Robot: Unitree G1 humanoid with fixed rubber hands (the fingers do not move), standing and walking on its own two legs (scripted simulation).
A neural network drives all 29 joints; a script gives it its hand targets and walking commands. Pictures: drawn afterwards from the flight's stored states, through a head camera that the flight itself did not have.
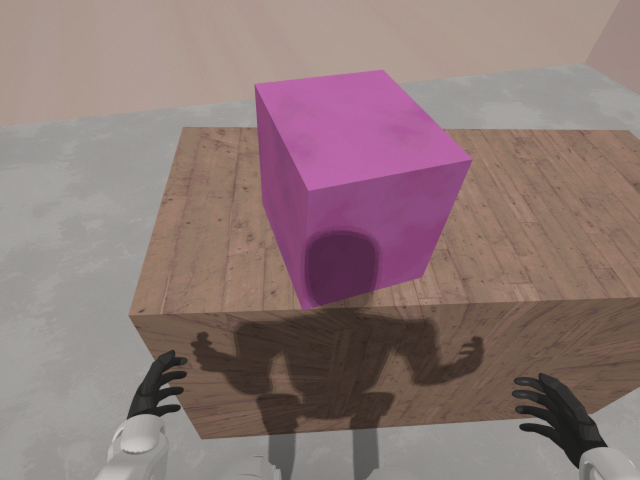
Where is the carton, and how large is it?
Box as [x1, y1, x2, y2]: [255, 70, 472, 310]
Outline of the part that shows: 383,70 255,84 263,206 302,310 421,277 472,159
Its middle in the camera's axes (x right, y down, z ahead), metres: +0.04 -0.08 +0.63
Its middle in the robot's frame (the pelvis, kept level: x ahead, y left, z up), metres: +0.53 -0.02 +0.06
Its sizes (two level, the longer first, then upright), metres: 0.259 0.221 0.253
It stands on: a pedestal, 0.68 m high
